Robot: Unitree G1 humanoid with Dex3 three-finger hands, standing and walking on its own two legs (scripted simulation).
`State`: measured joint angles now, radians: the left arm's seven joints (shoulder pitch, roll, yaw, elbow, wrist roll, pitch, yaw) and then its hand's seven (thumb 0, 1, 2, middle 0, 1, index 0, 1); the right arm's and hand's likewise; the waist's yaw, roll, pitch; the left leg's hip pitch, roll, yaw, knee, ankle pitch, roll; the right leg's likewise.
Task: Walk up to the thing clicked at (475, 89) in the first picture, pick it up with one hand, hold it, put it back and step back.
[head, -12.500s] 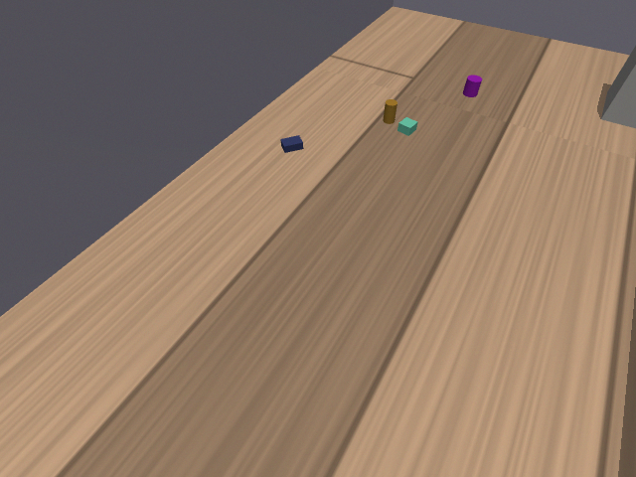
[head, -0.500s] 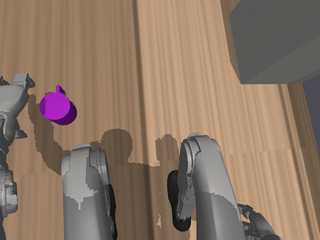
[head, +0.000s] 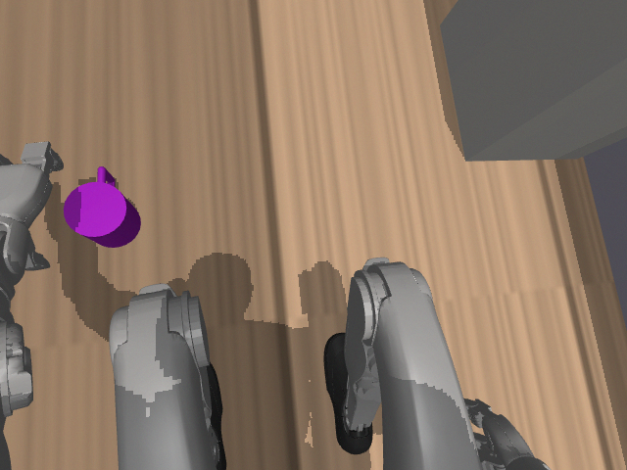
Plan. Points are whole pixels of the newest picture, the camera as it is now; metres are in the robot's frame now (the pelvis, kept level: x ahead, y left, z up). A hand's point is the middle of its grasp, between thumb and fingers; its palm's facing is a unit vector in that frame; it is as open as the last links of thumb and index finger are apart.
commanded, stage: rise first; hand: left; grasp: from above
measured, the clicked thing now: (106, 206) +0.47 +0.28 -0.29
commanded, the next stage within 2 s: none
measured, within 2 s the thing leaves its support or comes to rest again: neither
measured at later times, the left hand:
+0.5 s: hand (35, 215) +0.42 +0.33 -0.17, palm faces -0.45 -0.07 -0.89, open 14.1 cm
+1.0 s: hand (26, 213) +0.42 +0.33 -0.16, palm faces -0.46 -0.07 -0.88, open 14.1 cm
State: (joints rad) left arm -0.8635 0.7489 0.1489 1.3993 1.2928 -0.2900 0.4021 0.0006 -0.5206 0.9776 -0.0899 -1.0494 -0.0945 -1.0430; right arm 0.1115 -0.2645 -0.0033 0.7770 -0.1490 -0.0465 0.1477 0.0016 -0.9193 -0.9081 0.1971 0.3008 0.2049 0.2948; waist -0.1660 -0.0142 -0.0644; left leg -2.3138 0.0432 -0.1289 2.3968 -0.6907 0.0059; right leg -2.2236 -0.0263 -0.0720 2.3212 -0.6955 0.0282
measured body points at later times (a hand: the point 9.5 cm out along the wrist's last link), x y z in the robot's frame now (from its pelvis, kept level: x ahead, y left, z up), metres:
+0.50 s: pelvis +0.00 +0.00 -0.01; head +0.23 +0.07 +0.37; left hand +0.44 +0.33 -0.12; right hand +0.07 -0.28 -0.12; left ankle +0.07 +0.13 -0.30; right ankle +0.10 -0.13 -0.30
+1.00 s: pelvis +0.00 +0.00 +0.00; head +0.22 +0.08 +0.38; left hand +0.44 +0.33 -0.11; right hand +0.07 -0.28 -0.11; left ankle +0.07 +0.13 -0.30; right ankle +0.10 -0.13 -0.30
